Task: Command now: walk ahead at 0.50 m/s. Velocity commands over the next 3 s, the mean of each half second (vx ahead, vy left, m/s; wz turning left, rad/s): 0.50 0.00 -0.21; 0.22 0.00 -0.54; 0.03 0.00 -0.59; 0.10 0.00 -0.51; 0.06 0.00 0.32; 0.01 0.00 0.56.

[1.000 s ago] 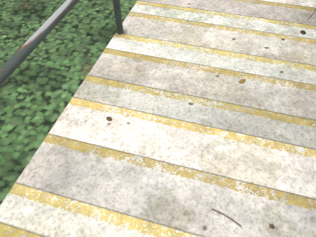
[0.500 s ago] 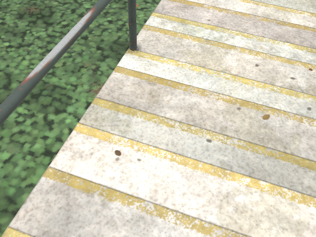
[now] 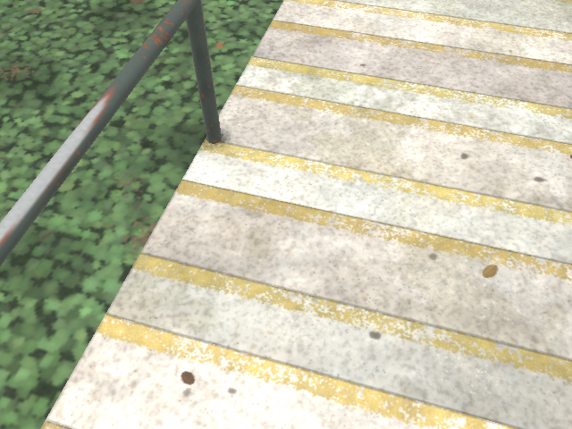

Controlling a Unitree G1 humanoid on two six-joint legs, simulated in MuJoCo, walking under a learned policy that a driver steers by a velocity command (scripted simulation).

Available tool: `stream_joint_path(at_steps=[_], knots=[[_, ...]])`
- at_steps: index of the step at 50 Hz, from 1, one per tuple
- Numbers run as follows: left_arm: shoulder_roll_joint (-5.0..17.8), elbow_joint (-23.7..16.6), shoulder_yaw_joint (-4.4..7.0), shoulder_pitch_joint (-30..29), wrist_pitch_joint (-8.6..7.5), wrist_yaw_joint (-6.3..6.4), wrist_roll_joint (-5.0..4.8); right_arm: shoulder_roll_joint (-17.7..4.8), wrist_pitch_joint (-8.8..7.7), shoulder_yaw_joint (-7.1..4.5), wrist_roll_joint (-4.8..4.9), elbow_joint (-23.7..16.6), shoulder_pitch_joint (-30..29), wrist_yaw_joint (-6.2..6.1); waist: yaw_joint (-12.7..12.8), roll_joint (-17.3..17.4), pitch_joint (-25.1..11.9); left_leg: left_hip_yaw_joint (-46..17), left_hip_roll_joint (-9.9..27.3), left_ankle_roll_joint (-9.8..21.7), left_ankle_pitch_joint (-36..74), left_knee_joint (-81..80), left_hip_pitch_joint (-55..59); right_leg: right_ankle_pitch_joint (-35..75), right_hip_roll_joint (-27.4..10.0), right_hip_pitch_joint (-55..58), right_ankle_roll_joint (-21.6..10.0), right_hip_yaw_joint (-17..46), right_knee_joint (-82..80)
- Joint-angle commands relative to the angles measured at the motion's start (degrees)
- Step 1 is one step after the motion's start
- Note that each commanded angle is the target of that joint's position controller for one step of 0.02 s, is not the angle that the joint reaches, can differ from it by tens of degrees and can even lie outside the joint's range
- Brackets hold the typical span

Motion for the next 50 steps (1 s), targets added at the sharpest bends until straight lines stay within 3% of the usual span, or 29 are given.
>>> stream_joint_path(at_steps=[1,3,5,8,11,14,17,19,20,21,22,23,25,26,27,30,33,34,36,39,41,42,43,44,45,46,47,48,50], knots=[[5.7,-1.0,1.51,5.6,-0.26,0.39,0.6,-7.4,-1.49,-2.06,-0.65,-6.3,-4.5,-0.16,2.7,-4.4,-3.1,-1.9,7.1,0.0,6.8,2.8,-21.1,1.7,-15.8,18.4,-10.7,21.2,-17.7],[5.8,-0.6,1.56,4.5,-0.73,0.17,0.68,-4.8,-0.11,-1.77,-1.01,-5.2,-1.7,-0.26,0.5,-5.6,-2.4,-1.2,7.7,-1.2,9.1,-0.2,-15.7,6.6,-14.1,12.4,-11.0,16.8,-20.9],[7.3,0.4,1.97,5.1,-1.25,0.31,0.46,-3.8,0.67,-1.59,-1.32,-6.0,-3.2,-0.64,-0.1,-5.0,-1.1,-0.5,8.1,-2.5,12.3,-4.9,-16.6,11.6,-13.7,10.5,-11.6,13.0,-22.5],[8.1,1.9,2.19,8.2,-0.79,1.2,-0.1,-2.5,0.25,-1.1,-1.55,-8.1,-10.7,-0.8,2.3,-3.6,0.6,0.2,8.1,-2.8,22.2,-17.2,-18.9,11.3,-12.1,12.1,-10.3,10.1,-23.6],[9.6,3.3,2.52,11.6,-0.11,1.75,-0.68,-1.9,-0.7,-0.79,-1.28,-9.7,-17.4,-0.03,4.5,-3.4,1.5,1.3,5.4,-3.2,29.6,-28.4,-15.6,9.5,-11.0,12.6,-8.9,9.0,-23.1],[10.1,4.9,2.77,14.2,0.27,1.94,-1.35,-2.9,-1.53,-0.85,-0.85,-10.6,-21.4,0.78,5.4,-4.4,2.6,0.3,4.2,-3.1,29.8,-34.2,-14.5,6.9,-12.9,15.9,-8.8,11.9,-21.1],[11.3,5.2,3.42,13.6,0.89,2.63,-1.39,-5.9,-2.34,-1.65,-1.09,-11.1,-21.9,0.97,3.9,-5.3,1.9,-0.8,3.5,-2.1,25.5,-38.1,-11.0,7.2,-14.6,19.7,-7.4,15.3,-17.0],[10.9,5.3,3.26,13.2,1.38,2.7,-1.19,-8.2,-2.81,-2.84,-0.7,-9.1,-14.1,0.25,-0.5,-5.4,-2.1,1.0,2.2,-0.5,21.7,-40.9,0.7,15.1,-12.2,19.5,-5.4,14.5,-8.3],[8.0,4.8,2.21,13.5,1.29,2.48,-0.52,-10.8,-3.02,-3.93,-1.35,-7.4,-6.0,-0.38,-4.1,-3.8,-9.0,-1.3,5.7,1.8,21.4,-39.0,14.0,14.3,-8.6,14.5,-3.5,12.2,3.7],[2.5,2.6,0.61,16.9,0.65,2.32,-0.27,-15.8,-2.76,-5.09,-2.9,-6.8,1.6,-0.88,-5.2,6.9,-19.1,-19.1,19.2,8.3,15.3,-38.4,35.8,-0.4,-1.2,-3.9,0.5,7.2,24.3],[1.6,2.0,0.13,19.1,-0.12,2.41,-1.62,-14.3,-1.95,-4.81,-2.82,-5.4,3.6,-0.49,-4.4,18.7,-23.5,-37.8,25.7,13.4,4.6,-46.8,41.1,-25.0,1.8,-16.5,2.1,8.5,36.8],[8.3,1.4,1.87,15.5,0.01,2.45,-2.51,-9.6,-1.77,-3.54,-1.95,-6.1,0.4,-0.09,-4.5,11.6,-15.8,-31.7,23.0,11.5,0.7,-47.9,35.4,-22.7,-1.6,-21.4,2.0,10.8,41.5],[8.4,-0.1,2.25,10.0,0.67,2.64,-1.72,-5.6,-1.6,-2.3,-1.98,-6.5,-6.1,0.03,-2.5,5.4,-6.2,-17.8,19.1,9.0,9.3,-49.9,21.7,-14.6,-5.9,-20.2,2.1,8.2,39.0],[7.8,-0.1,2.79,10.6,1.38,2.59,-1.65,-4.0,-1.67,-1.91,-2.14,-6.3,-8.6,0.0,-0.7,6.8,-4.0,-12.8,17.0,8.1,13.5,-51.7,16.4,-11.8,-7.7,-17.4,2.2,8.6,36.0],[6.6,-0.2,2.81,11.1,2.25,2.46,-1.78,-4.1,-1.8,-1.88,-2.59,-6.3,-10.7,-0.06,0.6,7.4,-2.0,-9.0,16.3,8.0,20.1,-53.1,11.9,-10.4,-8.0,-14.1,2.7,8.0,35.0],[4.0,-2.3,2.32,9.7,3.61,2.52,-1.04,-7.6,-2.38,-3.16,-3.1,-5.4,-12.4,-0.54,2.1,5.0,-0.3,-0.7,17.0,10.2,40.3,-54.8,7.9,-6.8,-7.9,-12.6,4.8,6.2,29.1],[3.0,-3.9,1.95,8.0,3.97,1.69,-0.25,-8.4,-1.7,-3.51,-2.2,-5.0,-13.2,-1.31,2.1,4.7,-1.9,7.5,15.3,9.1,46.4,-53.8,7.7,4.7,-6.7,-8.2,4.6,3.5,18.5],[3.4,-4.6,2.13,6.8,4.12,1.31,0.18,-9.0,-1.33,-3.55,-2.49,-4.9,-13.1,-1.35,1.7,4.6,-2.3,9.6,14.8,8.4,47.4,-53.1,7.3,8.0,-6.1,-6.0,4.4,2.8,16.3],[4.2,-6.3,2.53,4.4,4.69,0.6,0.37,-9.1,-0.64,-3.33,-1.63,-4.3,-12.7,-1.94,1.0,4.4,-2.5,11.3,15.1,7.4,46.1,-50.5,9.4,9.8,-5.5,-5.2,4.0,2.0,12.0],[5.4,-8.8,3.15,1.2,5.27,-0.58,-0.43,-11.0,0.7,-4.18,0.19,-3.7,-12.9,-2.15,0.7,4.8,-2.0,11.0,16.5,6.0,44.6,-46.5,13.3,5.3,-5.1,-4.8,2.0,1.3,6.4],[7.4,-8.6,4.26,5.2,5.43,-0.79,-0.11,-11.9,1.51,-4.73,1.08,-3.7,-13.8,-2.29,3.3,4.0,-3.9,11.9,16.1,4.5,49.9,-37.8,14.3,2.8,-2.4,0.6,-0.3,-1.1,2.2],[9.6,-7.1,5.51,10.6,5.29,-0.27,0.03,-10.5,1.86,-4.43,0.94,-3.6,-12.9,-2.27,5.7,1.4,-6.8,13.2,13.3,2.6,48.3,-28.3,12.7,7.1,0.2,8.3,-2.1,-1.9,-1.9],[15.0,-6.9,7.15,14.3,5.29,1.2,-0.05,-8.5,1.89,-3.72,-1.11,-3.7,-9.0,-1.92,6.3,-8.7,-10.1,14.6,8.8,-1.7,31.2,-13.1,3.3,32.3,-6.1,19.7,-5.6,8.0,-3.7],[19.5,-9.2,7.07,11.4,5.44,2.19,0.61,-3.6,1.81,-2.0,-4.46,-4.9,-3.9,-1.2,0.2,-20.9,-14.9,11.0,-0.8,-6.1,-16.1,6.9,-15.1,52.8,-19.5,32.8,-16.7,29.1,-0.3],[16.0,-10.7,6.01,11.8,4.98,1.26,0.82,-7.3,1.8,-2.22,-2.59,-4.8,-5.9,-0.41,4.2,-13.6,-24.5,-1.4,-1.9,-5.1,-15.4,13.7,-18.3,34.8,-22.6,33.6,-21.1,38.3,-7.2],[13.6,-11.3,5.34,8.6,4.42,1.0,0.4,-9.3,1.89,-2.83,-0.49,-5.8,-10.6,-0.38,4.1,-7.5,-19.3,-2.5,0.1,-3.7,-10.2,13.7,-20.6,22.5,-20.6,28.8,-18.0,34.2,-10.1],[11.7,-10.5,4.82,5.9,4.32,1.29,-0.92,-8.3,2.16,-2.66,-0.93,-6.0,-12.3,-1.03,2.6,-3.5,-13.6,-2.4,2.1,-3.2,-5.5,9.1,-21.5,13.1,-17.2,23.0,-14.2,29.7,-11.4],[10.5,-10.6,4.33,3.3,4.81,1.77,-1.14,-7.9,2.62,-2.68,-1.82,-5.5,-13.2,-1.82,1.4,-2.3,-9.7,-2.5,3.7,-3.3,-1.8,4.3,-20.1,7.3,-14.9,17.4,-11.6,26.7,-12.6],[10.6,-11.6,4.25,1.1,5.29,2.56,0.52,-8.0,3.12,-3.01,-2.2,-5.2,-12.1,-2.43,-0.3,-6.0,-8.3,-1.8,2.9,-3.7,2.1,-1.0,-13.7,7.1,-11.5,10.0,-10.2,23.5,-13.9]])
Next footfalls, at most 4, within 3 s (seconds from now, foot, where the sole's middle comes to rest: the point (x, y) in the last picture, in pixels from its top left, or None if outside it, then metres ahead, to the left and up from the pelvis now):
0.40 left None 0.39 0.15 -0.77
0.86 right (364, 400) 0.53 -0.14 -0.77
1.30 left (276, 368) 0.61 0.06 -0.77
1.70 right None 0.41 -0.13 -0.77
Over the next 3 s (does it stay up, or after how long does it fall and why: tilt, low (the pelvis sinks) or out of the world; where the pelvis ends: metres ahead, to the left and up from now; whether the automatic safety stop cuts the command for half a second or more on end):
stays up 0.51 -0.09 0.00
